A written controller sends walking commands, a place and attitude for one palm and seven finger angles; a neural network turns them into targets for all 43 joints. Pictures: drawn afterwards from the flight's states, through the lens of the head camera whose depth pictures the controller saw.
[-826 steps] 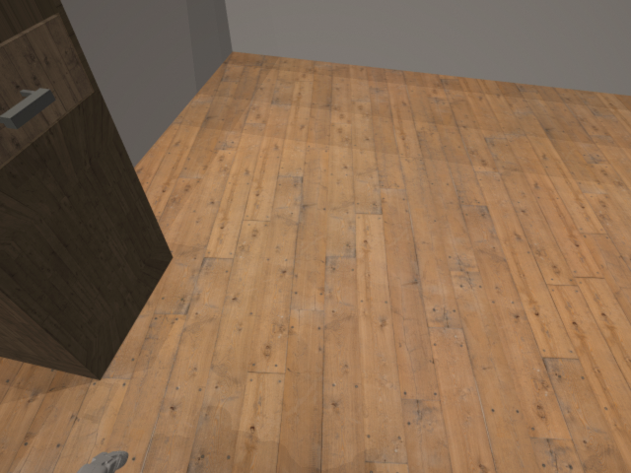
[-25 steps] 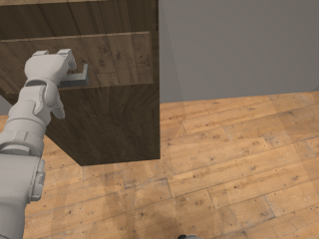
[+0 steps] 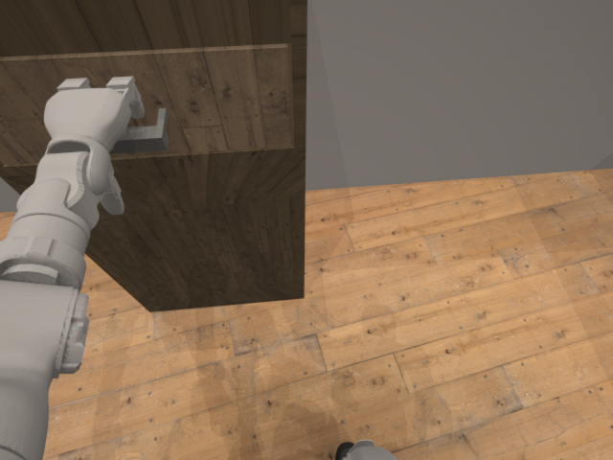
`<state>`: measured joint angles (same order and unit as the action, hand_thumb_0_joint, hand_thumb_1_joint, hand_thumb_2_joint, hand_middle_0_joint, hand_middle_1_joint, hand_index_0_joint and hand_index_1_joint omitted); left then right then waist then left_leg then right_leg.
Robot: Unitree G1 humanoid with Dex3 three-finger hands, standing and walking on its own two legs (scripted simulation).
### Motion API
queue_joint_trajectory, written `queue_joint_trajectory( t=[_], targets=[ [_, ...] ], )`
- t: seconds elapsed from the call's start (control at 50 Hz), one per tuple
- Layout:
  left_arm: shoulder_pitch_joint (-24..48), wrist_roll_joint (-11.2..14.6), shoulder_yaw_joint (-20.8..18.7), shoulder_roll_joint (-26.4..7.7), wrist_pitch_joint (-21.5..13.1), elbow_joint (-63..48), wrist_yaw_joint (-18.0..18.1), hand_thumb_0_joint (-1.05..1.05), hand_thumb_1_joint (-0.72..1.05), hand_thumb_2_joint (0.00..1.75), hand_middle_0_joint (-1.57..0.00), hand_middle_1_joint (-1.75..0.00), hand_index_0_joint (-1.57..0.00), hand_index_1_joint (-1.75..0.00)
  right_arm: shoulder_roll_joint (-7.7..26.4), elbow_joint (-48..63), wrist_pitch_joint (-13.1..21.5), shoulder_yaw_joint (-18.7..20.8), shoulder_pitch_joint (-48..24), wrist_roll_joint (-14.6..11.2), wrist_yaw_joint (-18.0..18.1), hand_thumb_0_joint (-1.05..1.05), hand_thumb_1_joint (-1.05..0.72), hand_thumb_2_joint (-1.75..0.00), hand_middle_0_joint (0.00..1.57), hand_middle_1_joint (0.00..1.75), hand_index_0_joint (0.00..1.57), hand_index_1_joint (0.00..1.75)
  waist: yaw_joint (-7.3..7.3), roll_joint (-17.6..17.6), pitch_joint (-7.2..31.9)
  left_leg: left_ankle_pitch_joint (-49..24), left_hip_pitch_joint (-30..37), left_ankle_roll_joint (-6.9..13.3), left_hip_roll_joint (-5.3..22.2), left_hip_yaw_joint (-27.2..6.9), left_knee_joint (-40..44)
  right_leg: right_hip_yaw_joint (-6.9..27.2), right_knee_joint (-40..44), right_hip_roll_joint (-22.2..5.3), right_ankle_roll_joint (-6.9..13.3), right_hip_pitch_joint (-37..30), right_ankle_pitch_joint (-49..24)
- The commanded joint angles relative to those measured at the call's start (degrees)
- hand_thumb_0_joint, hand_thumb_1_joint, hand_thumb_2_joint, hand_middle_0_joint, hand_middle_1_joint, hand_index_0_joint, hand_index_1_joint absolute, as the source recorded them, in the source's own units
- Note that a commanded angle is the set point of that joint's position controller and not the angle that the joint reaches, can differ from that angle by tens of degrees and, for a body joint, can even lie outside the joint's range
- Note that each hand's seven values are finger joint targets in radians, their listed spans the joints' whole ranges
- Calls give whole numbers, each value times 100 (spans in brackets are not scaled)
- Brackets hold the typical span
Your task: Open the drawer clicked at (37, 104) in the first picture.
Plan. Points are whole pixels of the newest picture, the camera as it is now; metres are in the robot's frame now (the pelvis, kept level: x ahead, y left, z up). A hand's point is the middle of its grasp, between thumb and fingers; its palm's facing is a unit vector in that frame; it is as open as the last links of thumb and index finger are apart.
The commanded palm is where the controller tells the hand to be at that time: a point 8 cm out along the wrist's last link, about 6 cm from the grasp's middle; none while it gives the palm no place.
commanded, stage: lower the fingers behind the handle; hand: left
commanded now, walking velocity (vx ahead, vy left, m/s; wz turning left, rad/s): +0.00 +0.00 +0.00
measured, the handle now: (125, 128) +0.55 +0.24 +0.08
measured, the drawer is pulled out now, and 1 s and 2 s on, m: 0.00 0.00 0.00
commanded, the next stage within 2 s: lift the fingers back up to retry in 0.30 s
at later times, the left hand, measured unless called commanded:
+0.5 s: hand (109, 147) +0.51 +0.24 +0.09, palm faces -0.04 +0.03 -1.00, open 13.8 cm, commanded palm +0.49 +0.25 +0.13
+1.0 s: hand (92, 117) +0.51 +0.24 +0.14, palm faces +0.02 +0.00 -1.00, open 13.7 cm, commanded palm +0.48 +0.25 +0.20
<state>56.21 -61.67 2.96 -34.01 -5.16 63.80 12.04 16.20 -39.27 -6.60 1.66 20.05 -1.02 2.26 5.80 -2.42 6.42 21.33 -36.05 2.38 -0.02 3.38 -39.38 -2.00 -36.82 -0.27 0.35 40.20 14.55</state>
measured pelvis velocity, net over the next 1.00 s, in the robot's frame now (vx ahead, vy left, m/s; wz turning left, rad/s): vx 0.02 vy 0.00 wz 0.01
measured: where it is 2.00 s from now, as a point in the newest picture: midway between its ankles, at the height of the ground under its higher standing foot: outside the picture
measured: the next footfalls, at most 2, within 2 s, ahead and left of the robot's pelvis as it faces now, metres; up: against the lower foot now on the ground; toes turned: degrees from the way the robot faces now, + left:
none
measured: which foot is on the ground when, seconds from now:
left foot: down 0.00-1.00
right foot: down 0.00-1.00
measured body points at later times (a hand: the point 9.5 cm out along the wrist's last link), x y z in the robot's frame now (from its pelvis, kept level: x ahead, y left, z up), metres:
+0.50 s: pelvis -0.01 +0.00 +0.00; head +0.10 -0.01 +0.43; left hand +0.50 +0.24 +0.14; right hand -0.01 -0.28 -0.13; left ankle -0.04 +0.09 -0.72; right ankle +0.02 -0.12 -0.72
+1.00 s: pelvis +0.02 +0.00 +0.01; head +0.09 -0.02 +0.46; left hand +0.50 +0.24 +0.19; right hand +0.08 -0.27 -0.13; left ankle -0.04 +0.09 -0.72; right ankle +0.02 -0.12 -0.72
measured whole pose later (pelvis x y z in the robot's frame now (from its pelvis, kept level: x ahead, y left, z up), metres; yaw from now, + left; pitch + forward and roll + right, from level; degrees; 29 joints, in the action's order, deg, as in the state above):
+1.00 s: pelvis +0.02 +0.00 +0.01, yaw +1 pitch +14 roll -1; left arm 51.3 -58.7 2.3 -32.2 -3.2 52.5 5.8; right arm 15.7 -39.4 -7.5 2.3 17.5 -1.3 1.7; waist 3.2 -4.3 5.8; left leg 20.2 -26.2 2.1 -0.3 2.7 -32.5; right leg -2.5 -30.9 -0.2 0.3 30.4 14.2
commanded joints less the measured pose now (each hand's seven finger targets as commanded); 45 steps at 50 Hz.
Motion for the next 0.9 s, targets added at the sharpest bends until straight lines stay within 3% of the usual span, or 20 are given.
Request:
queue_joint_trajectory(
  t=[0.0,0.04,0.06,0.08,0.12,0.18,0.24,0.26,0.3,0.38,0.42,0.46,0.5,0.58,0.66,0.68,0.72,0.8,0.86,0.88],
  targets=[
    [1782,18,-213,-1260,145,-253,-121,0,-50,30,-30,-120,-30,-120,932,316,117,314,854,15,107,0,-90,-90,20,30,20,30,182,232,1806,-1526,522,7,-105,-195,362,117,252,182,101,-1365,-1037],
    [1918,18,-197,-1291,149,-213,-141,0,-50,30,-30,-120,-30,-120,954,306,131,295,861,-3,115,0,-90,-90,20,30,20,30,255,258,1576,-1314,445,8,-85,-220,366,100,273,188,96,-1155,-831],
    [2070,30,-205,-1283,118,-297,-143,0,-50,30,-30,-120,-30,-120,961,297,137,317,885,-2,121,0,-90,-90,20,30,20,30,290,330,1660,-1364,469,22,-83,-229,339,116,275,189,98,-1174,-882],
    [2053,-2,-264,-1378,95,-323,-138,0,-50,30,-30,-120,-30,-120,952,302,150,314,919,9,124,0,-90,-90,20,30,20,30,235,210,1838,-1427,494,11,-81,-245,327,120,215,178,94,-1229,-909],
    [1928,7,-106,-1113,99,-301,-153,0,-50,30,-30,-120,-30,-120,918,339,161,318,922,13,109,0,-90,-90,20,30,20,30,239,168,1838,-1407,573,4,-73,-252,312,98,219,197,101,-1130,-840],
    [2147,44,-177,-1241,68,-321,-146,0,-50,30,-30,-120,-30,-120,958,291,183,311,964,3,120,0,-90,-90,20,30,20,30,305,301,1733,-1257,470,19,-65,-288,314,109,233,199,87,-1065,-732],
    [2103,83,-43,-1002,41,-387,-179,0,-50,30,-30,-120,-30,-120,919,310,209,326,982,5,102,0,-90,-90,20,30,20,30,284,162,1818,-1256,602,13,-53,-310,313,84,220,207,104,-989,-644],
    [2204,98,-139,-1077,-2,-467,-174,0,-50,30,-30,-120,-30,-120,935,286,217,348,1009,14,101,0,-90,-90,20,30,20,30,305,194,1885,-1376,668,18,-45,-320,282,92,217,210,110,-1004,-733],
    [1921,104,-209,-1147,-14,-422,-178,0,-50,30,-30,-120,-30,-120,920,295,215,340,1008,28,97,0,-90,-90,20,30,20,30,203,153,1987,-1420,644,16,-67,-292,279,112,202,209,108,-1145,-809],
    [2035,110,-158,-1164,-11,-338,-167,0,-50,30,-30,-120,-30,-120,938,256,213,313,1003,8,107,0,-90,-90,20,30,20,30,284,291,1705,-1263,459,24,-63,-299,321,110,246,208,97,-1078,-732],
    [2167,104,-355,-1441,-35,-576,-145,0,-50,30,-30,-120,-30,-120,945,277,215,317,984,2,113,0,-90,-90,20,30,20,30,193,177,1931,-1314,554,18,-69,-301,348,133,238,197,96,-1246,-769],
    [2535,114,-322,-1380,-99,-962,-126,0,-50,30,-30,-120,-30,-120,911,273,232,352,1001,21,110,0,-90,-90,20,30,20,30,224,-16,2211,-1654,870,7,-53,-329,339,129,238,197,113,-1317,-978],
    [2304,132,-510,-1547,-115,-1057,-107,0,-50,30,-30,-120,-30,-120,877,303,222,359,966,39,102,0,-90,-90,20,30,20,30,80,-98,2423,-1883,1012,0,-69,-302,350,156,248,202,109,-1581,-1182],
    [2478,174,-612,-1606,-252,-1640,-56,0,-50,30,-30,-120,-30,-120,848,305,212,389,882,61,101,0,-90,-90,20,30,20,30,34,-284,2611,-2508,1435,-30,-36,-361,394,127,279,217,124,-1731,-1501],
    [2445,199,-771,-1722,-208,-1780,22,0,-50,30,-30,-120,-30,-120,855,301,170,391,733,47,84,0,-90,-90,20,30,20,30,-7,-132,2422,-2734,1510,-46,-36,-365,483,83,364,225,123,-1855,-1614],
    [2649,191,-622,-1620,-184,-1899,50,0,-50,30,-30,-120,-30,-120,844,279,175,381,700,45,73,0,-90,-90,20,30,20,30,29,-357,2372,-2784,1598,-67,-34,-373,518,81,375,216,121,-1789,-1622],
    [2380,195,-804,-1723,-92,-1956,80,0,-50,30,-30,-120,-30,-120,831,293,164,393,659,51,44,0,-90,-90,20,30,20,30,-134,-417,2623,-3275,1816,-101,-21,-373,516,56,344,218,131,-1992,-1839],
    [2491,247,-730,-1658,56,-2123,-31,0,-50,30,-30,-120,-30,-120,817,322,116,381,517,21,36,0,-90,-90,20,30,20,30,-115,-294,2553,-3548,1932,-103,-17,-349,585,48,425,212,107,-2204,-2090],
    [2461,344,-660,-1529,79,-2500,-168,0,-50,30,-30,-120,-30,-120,805,376,98,394,413,14,22,0,-90,-90,20,30,20,30,-170,-318,2788,-4113,2285,-124,4,-362,589,50,472,207,108,-2402,-2366],
    [2328,365,-719,-1588,125,-2381,-217,0,-50,30,-30,-120,-30,-120,798,353,81,389,384,6,19,0,-90,-90,20,30,20,30,-190,-250,2626,-4053,2238,-119,8,-361,628,44,502,199,98,-2429,-2368]
  ],
)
